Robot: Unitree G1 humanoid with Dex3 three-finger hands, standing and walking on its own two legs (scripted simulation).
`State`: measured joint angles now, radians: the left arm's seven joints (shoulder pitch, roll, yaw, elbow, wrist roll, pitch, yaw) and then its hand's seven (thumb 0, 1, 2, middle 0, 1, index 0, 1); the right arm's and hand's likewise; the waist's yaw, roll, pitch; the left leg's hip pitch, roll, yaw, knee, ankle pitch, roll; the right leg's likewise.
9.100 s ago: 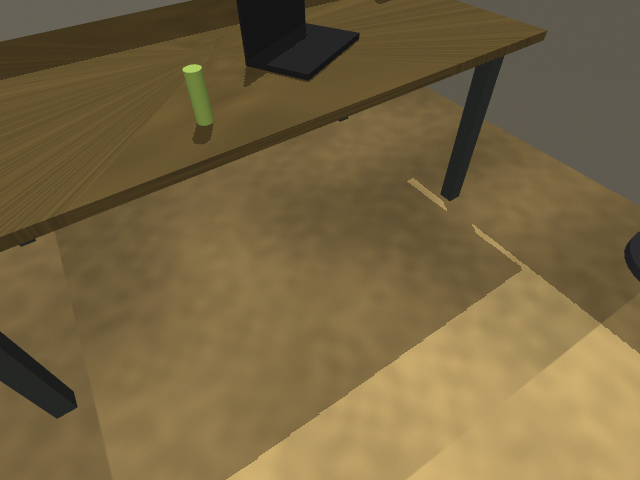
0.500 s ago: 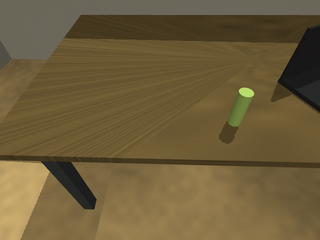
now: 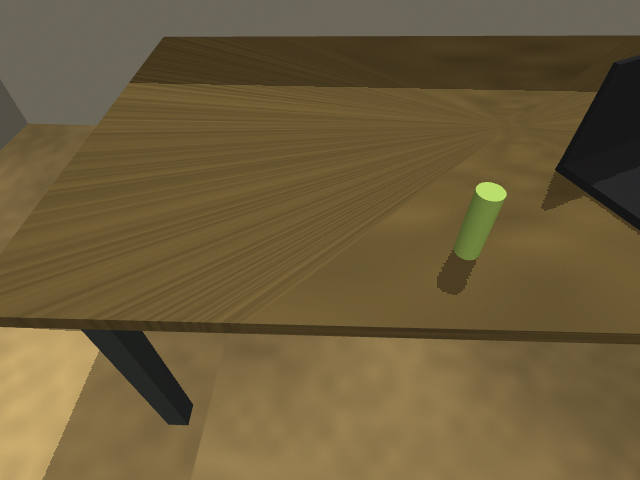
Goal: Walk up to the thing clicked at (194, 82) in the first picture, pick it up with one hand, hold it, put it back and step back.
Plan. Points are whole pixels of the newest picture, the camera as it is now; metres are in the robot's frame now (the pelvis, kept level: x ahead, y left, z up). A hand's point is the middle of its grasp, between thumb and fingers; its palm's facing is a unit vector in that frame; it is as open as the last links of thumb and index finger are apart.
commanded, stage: stand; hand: right
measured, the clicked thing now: (477, 223) +0.49 -0.24 +0.03
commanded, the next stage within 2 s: none
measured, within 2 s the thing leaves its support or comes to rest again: neither
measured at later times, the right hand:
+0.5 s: hand out of the picture +0.09 -0.26 -0.16, palm faces -0.02 +0.94 -0.34, open 7.3 cm
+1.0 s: hand out of the picture +0.09 -0.26 -0.16, palm faces +0.00 +0.94 -0.34, open 7.3 cm
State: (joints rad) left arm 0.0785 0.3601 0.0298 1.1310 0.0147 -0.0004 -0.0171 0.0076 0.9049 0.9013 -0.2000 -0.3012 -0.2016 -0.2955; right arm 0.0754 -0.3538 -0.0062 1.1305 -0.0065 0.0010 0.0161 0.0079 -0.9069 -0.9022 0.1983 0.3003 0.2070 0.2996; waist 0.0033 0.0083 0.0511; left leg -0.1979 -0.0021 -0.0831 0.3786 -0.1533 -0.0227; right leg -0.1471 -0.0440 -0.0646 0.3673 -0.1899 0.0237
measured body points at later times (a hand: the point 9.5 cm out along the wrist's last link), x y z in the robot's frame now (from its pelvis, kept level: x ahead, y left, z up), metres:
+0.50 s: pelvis +0.02 -0.01 +0.00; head +0.03 -0.01 +0.45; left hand +0.09 +0.30 -0.13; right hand +0.09 -0.31 -0.13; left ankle +0.03 +0.13 -0.75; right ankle +0.01 -0.13 -0.75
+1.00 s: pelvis +0.02 -0.01 +0.00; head +0.03 -0.01 +0.45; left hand +0.11 +0.30 -0.13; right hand +0.09 -0.31 -0.13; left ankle +0.03 +0.13 -0.75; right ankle +0.01 -0.13 -0.75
